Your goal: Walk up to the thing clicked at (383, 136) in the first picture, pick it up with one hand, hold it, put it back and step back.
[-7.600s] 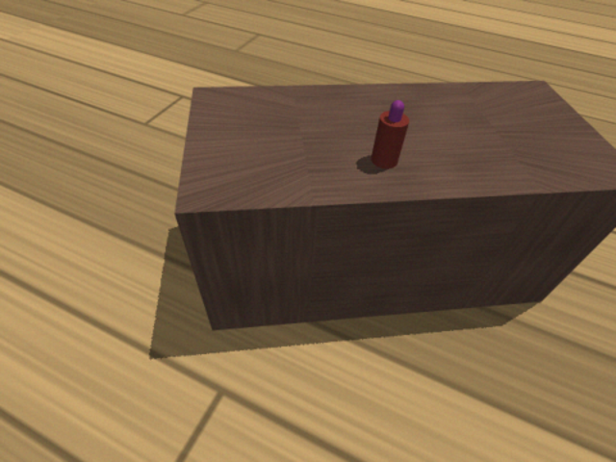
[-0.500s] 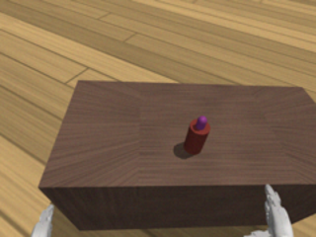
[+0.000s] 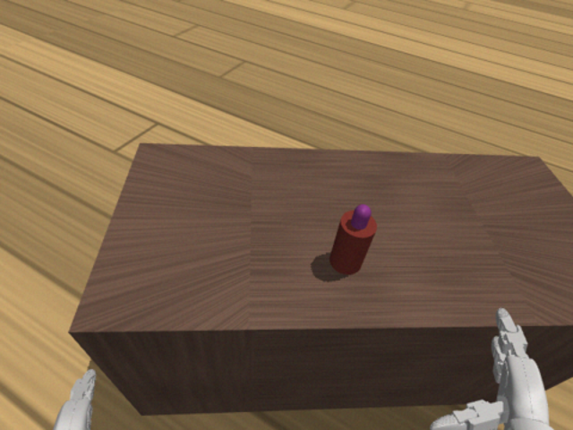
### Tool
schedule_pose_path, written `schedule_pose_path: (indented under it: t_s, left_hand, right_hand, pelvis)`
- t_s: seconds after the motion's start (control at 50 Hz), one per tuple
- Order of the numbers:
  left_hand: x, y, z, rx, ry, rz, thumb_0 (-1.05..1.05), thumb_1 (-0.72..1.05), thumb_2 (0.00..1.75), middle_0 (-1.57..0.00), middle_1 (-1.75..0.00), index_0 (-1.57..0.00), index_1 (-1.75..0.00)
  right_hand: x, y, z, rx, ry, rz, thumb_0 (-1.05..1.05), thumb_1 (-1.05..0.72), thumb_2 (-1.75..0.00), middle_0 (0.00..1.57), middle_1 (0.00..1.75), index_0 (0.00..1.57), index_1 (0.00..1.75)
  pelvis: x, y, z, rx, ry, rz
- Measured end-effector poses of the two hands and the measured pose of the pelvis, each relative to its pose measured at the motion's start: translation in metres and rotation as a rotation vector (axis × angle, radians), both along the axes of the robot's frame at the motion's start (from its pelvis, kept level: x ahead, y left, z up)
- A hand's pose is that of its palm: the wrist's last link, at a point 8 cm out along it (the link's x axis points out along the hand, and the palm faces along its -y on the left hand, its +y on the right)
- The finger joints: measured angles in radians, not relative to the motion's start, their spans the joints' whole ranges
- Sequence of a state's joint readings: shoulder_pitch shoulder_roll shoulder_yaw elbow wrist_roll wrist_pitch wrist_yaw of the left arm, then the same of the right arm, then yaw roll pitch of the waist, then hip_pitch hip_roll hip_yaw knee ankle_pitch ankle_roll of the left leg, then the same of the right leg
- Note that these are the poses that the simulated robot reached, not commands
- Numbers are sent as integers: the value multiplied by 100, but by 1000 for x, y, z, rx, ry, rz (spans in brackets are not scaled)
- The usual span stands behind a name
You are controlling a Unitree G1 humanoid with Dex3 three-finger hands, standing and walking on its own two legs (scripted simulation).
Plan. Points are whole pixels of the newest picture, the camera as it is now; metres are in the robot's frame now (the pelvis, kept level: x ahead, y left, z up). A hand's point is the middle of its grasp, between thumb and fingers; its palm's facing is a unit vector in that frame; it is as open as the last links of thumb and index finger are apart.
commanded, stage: go down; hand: right
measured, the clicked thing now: (354, 236) +0.51 -0.17 -0.09
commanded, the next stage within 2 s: none
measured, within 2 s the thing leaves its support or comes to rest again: neither
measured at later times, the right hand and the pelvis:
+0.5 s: hand (477, 289) +0.32 -0.31 +0.02, palm faces +0.18 +0.98 -0.04, open 17.7 cm; pelvis -0.01 -0.01 -0.02, yaw +1 degrees
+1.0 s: hand (484, 256) +0.38 -0.34 +0.03, palm faces +0.15 +0.99 +0.02, open 17.4 cm; pelvis -0.01 -0.02 -0.05, yaw +2 degrees
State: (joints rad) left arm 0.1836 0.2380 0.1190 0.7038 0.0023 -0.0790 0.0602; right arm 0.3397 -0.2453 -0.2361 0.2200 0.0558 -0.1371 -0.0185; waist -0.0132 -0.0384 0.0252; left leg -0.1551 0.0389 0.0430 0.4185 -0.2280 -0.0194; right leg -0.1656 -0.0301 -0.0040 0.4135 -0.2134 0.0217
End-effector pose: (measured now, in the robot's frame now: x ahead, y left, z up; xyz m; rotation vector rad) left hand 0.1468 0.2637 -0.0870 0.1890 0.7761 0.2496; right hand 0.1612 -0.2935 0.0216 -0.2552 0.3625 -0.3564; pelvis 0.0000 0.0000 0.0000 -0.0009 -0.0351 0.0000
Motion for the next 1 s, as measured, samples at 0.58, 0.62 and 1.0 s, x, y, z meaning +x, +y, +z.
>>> schedule_pose_path:
  t_s: [0.58, 0.62, 1.0]
  left_hand:
    - [-26, -10, -1, 122, -28, 30, -1, -51, 4, -6, -6, -7, -5]
    - [-26, -12, -2, 128, -30, 29, -1, -51, 4, -6, -6, -7, -5]
    - [-27, -18, 2, 167, -73, -3, -1, -53, 5, -6, -6, -6, -6]
  right_hand:
    - [140, -70, 0, 228, -294, 188, -2, 58, -2, 5, 5, 5, 5]
    - [145, -73, 1, 233, -309, 193, -2, 58, -2, 5, 5, 5, 5]
    - [188, -98, 6, 250, -350, 204, -2, 51, -1, 7, 4, 6, 4]
  pelvis:
    - [-13, -16, -28, 23, 165, 19]
    - [-13, -18, -30, 25, 176, 20]
    - [-12, -22, -46, 40, 258, 23]
